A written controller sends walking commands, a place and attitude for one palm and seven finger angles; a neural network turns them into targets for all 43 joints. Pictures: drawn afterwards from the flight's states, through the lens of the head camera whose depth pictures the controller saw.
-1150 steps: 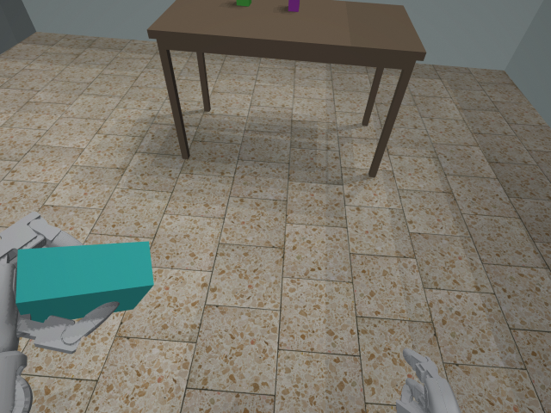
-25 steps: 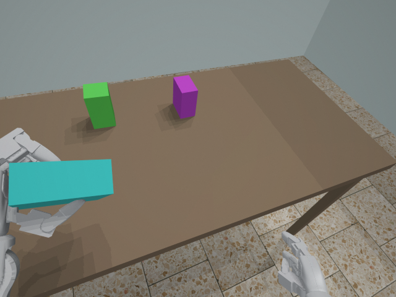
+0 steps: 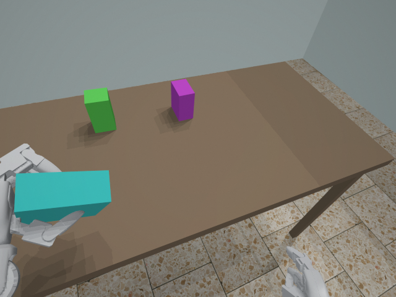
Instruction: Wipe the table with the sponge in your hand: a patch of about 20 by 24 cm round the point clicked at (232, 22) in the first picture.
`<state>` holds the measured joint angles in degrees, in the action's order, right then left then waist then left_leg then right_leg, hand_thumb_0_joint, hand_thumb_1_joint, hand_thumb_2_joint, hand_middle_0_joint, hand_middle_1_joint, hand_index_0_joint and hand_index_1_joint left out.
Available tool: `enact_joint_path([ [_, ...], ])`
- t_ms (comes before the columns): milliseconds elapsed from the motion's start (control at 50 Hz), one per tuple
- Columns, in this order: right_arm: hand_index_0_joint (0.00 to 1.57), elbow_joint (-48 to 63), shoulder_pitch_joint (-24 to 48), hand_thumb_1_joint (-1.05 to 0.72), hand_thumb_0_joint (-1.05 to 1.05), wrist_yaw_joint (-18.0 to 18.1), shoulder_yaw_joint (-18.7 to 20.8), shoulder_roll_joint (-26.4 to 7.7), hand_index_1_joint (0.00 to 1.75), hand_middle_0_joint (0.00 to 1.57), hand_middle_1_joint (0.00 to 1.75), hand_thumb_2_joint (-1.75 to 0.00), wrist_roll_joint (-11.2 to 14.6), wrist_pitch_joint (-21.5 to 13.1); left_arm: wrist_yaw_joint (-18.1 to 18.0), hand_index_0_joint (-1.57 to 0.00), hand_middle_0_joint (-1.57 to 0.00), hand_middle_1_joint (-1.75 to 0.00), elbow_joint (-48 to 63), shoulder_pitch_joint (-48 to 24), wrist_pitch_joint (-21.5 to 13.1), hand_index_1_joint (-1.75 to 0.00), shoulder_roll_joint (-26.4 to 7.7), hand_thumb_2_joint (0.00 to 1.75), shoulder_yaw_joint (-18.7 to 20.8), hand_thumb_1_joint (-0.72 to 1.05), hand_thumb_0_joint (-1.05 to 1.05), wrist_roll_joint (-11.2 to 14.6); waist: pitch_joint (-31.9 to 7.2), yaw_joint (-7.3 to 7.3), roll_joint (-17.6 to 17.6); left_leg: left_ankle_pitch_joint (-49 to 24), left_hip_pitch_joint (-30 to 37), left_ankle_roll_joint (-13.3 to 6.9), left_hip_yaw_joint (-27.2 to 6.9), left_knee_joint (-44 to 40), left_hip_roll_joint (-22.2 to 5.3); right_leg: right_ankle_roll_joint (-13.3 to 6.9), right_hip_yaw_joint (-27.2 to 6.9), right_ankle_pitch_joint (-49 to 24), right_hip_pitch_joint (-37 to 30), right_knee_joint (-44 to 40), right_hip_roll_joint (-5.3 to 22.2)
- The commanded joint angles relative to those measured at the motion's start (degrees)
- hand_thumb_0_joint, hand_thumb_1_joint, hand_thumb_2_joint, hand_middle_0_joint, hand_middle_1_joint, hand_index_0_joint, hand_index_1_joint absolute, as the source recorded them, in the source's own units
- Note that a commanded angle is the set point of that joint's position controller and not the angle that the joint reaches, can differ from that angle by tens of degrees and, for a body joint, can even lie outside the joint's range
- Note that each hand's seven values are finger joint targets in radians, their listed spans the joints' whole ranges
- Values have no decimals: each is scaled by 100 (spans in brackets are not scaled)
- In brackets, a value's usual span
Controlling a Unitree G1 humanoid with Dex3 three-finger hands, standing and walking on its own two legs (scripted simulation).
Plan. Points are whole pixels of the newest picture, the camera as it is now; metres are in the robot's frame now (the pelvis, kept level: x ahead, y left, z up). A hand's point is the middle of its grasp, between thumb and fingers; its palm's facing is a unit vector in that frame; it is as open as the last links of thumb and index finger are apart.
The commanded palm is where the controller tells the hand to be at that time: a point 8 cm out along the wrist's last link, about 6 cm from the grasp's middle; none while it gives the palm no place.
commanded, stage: look again from close up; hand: left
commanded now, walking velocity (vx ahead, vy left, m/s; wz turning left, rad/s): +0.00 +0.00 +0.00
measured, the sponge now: (75, 197) +0.23 +0.22 +0.13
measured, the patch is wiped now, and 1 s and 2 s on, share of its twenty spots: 0.00 0.00 0.00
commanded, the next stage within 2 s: turn the palm down, sponge in hand in 0.20 s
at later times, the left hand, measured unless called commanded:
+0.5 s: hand (36, 166) +0.24 +0.26 +0.19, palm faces +0.40 -0.79 -0.47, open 9.2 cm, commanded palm +0.17 +0.27 +0.17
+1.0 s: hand (82, 212) +0.21 +0.20 +0.13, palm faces +0.21 -0.54 -0.82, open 9.2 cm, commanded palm +0.17 +0.23 +0.18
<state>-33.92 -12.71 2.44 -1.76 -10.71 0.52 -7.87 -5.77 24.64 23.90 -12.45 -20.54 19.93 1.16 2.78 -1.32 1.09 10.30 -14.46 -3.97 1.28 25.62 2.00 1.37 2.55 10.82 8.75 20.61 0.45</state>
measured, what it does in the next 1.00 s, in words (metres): shifts its weight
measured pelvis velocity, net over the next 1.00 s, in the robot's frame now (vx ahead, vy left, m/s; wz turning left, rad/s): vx -0.02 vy -0.08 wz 0.03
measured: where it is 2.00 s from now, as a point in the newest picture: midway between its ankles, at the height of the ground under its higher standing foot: outside the picture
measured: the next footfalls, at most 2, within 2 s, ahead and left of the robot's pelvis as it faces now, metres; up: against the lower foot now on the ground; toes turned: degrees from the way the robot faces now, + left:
none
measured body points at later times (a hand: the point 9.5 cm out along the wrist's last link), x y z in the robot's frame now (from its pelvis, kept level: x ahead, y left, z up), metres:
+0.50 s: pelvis +0.00 -0.02 -0.01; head +0.00 -0.02 +0.44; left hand +0.22 +0.30 +0.21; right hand +0.20 -0.24 -0.08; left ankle +0.04 +0.07 -0.74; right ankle +0.00 -0.14 -0.74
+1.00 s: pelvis -0.02 -0.08 -0.03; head -0.03 -0.12 +0.42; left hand +0.19 +0.23 +0.17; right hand +0.19 -0.29 -0.11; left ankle +0.04 +0.07 -0.74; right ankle +0.00 -0.14 -0.74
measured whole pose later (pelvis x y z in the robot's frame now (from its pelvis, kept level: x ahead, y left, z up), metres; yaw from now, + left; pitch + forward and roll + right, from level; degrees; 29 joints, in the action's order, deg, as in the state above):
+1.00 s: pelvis -0.02 -0.08 -0.03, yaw +2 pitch -1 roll +0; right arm -32.6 -9.5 5.4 -3.4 -14.8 0.8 -2.1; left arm 2.3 15.5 14.9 6.6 -34.2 15.5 -13.6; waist -0.8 -2.9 -5.1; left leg 15.6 -23.2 0.8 -2.5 39.6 -1.0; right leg -5.0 5.8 20.2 19.4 40.2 -2.8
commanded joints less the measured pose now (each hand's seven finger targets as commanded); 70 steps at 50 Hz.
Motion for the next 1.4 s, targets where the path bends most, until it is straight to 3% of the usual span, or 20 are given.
enact_joint_path([
  [0,20,950,597,-90,0,59,311,-756,30,20,30,-90,34,-335,-69,-120,-120,-160,1340,-501,-404,-160,-836,130,456,10,0,109,-745,63,-455,537,-32,274,-743,-804,-674,-221,-282,-113,-259,-247,243],
  [260,20,942,557,-90,0,79,370,-798,30,20,30,-90,35,-308,-58,-120,-120,-160,1384,-278,-337,-160,-977,130,613,10,0,157,-860,61,-462,-166,225,294,-662,-615,-677,-246,-399,-625,-245,-241,305],
  [280,20,1446,-353,-90,0,503,-542,-1248,30,20,30,-90,458,-51,-152,-120,-120,-160,3619,-5606,-1234,-160,-5584,130,2305,10,0,-108,-841,494,-1774,1374,-1089,31,-946,-633,-619,163,-370,564,-511,659,-45],
  [300,20,811,580,-90,0,339,424,-981,30,20,30,-90,-322,-123,51,-120,-120,-160,540,-3729,11,-160,-2876,130,1787,10,0,-570,-1857,-333,-1537,-502,754,455,-445,-140,-412,-429,6,-78,8,967,-43],
  [320,20,942,756,-90,0,-29,309,-1138,30,20,30,-90,-306,-210,84,-120,-120,-160,189,-2622,304,-160,-2162,130,948,10,0,-264,-1089,4,-750,-1576,699,650,-630,-175,-382,-427,332,-215,627,729,-237],
  [340,20,810,651,-90,0,-120,417,-1340,30,20,30,-90,-281,-142,183,-120,-120,-160,498,-2046,451,-160,-1989,130,1180,10,0,-221,-1769,-152,-846,-2175,1429,643,-565,79,-561,-400,275,-389,789,855,-282],
  [380,20,943,1071,-90,0,-148,256,-1136,30,20,30,-90,20,-148,609,-120,-120,-160,280,-1049,1238,-160,-1183,130,689,10,0,406,-1780,-400,-973,-1839,1635,587,-473,7,-484,-389,217,-189,720,815,-253],
  [420,20,906,1077,-90,0,-157,239,-1237,30,20,30,-90,57,-72,858,-120,-120,-160,746,-926,1695,-160,-1364,130,466,10,0,410,-1208,-433,-940,-1389,1085,517,-388,18,-447,-375,382,-714,641,694,-116],
  [480,20,1163,1369,-90,0,-245,127,-1163,30,20,30,-90,156,69,889,-120,-120,-160,1101,-706,1963,-160,-1765,130,441,10,0,-229,-821,-299,-476,-392,544,353,-300,14,-322,-354,311,-382,781,753,-247],
  [560,20,1171,1260,-90,0,-80,211,-1089,30,20,30,-90,-118,117,440,-120,-120,-160,1539,-1039,1019,-160,-2287,130,1215,10,0,-493,-973,-160,182,160,298,282,-401,250,-288,-259,316,201,1161,900,-310],
  [580,20,1161,1353,-90,0,-57,199,-1067,30,20,30,-90,-84,76,269,-120,-120,-160,1904,-1302,769,-160,-2669,130,1593,10,0,-457,-1154,-207,-108,504,293,301,-400,280,-258,-267,246,435,1216,962,-360],
  [660,20,811,1057,-90,0,-8,256,-941,30,20,30,-90,-233,-43,-299,-120,-120,-160,1492,-1683,155,-160,-2336,130,1302,10,0,-749,-1285,-85,-1181,901,217,344,-450,556,-211,-268,190,696,1598,1103,-259],
  [740,20,764,1045,-90,0,93,228,-1047,30,20,30,-90,-159,106,-186,-120,-120,-160,374,-1978,904,-160,-2325,130,704,10,0,-1078,-1044,12,-1301,1321,-261,278,-335,661,-114,-250,41,990,1616,986,-92],
  [840,20,1120,1266,-90,0,324,127,-1099,30,20,30,-90,66,333,552,-120,-120,-160,151,-2244,2033,-160,-2543,130,18,10,0,-1388,-914,-95,-560,948,-333,178,-164,833,-62,-191,-236,1206,1360,629,19],
  [960,20,1174,1165,-90,0,384,165,-976,30,20,30,-90,5,211,539,-120,-120,-160,547,-1803,1168,-160,-3068,130,916,10,0,-1436,-1089,-281,267,665,-584,208,-266,1249,-118,-119,-612,1468,1306,563,91],
  [980,20,1138,1244,-90,0,353,180,-961,30,20,30,-90,26,152,415,-120,-120,-160,596,-1600,1057,-160,-3468,130,1382,10,0,-1402,-1100,-414,8,570,-653,272,-263,1387,-136,-181,-853,1441,1208,557,140],
  [1080,20,1094,1027,-90,0,264,298,-1038,30,20,30,-90,28,254,-202,-120,-120,-160,346,-1193,1269,-160,-3290,130,1385,10,0,-1677,-1200,-450,-892,289,-853,341,-224,1663,-144,-241,-1195,700,1137,779,346],
  [1200,20,1284,1013,-90,0,427,310,-1218,30,20,30,-90,138,545,129,-120,-120,-160,110,-1292,2292,-160,-3060,130,503,10,0,-2022,-1056,-251,6,239,-1025,250,-248,1670,-166,-11,-1300,-304,908,891,497],
  [1300,20,1334,1157,-90,0,524,239,-1060,30,20,30,-90,172,337,432,-120,-120,-160,806,-1550,1852,-160,-2960,130,180,10,0,-2384,-1327,-199,-39,-177,-456,133,-222,1632,-108,-71,-1047,-677,993,886,284],
  [1380,20,1215,1220,-90,0,478,253,-1025,30,20,30,-90,105,201,47,-120,-120,-160,1069,-1283,1531,-160,-3401,130,681,10,0,-2863,-1457,-366,-552,-440,-134,147,-261,1562,-95,-216,-977,-754,1104,921,152],
])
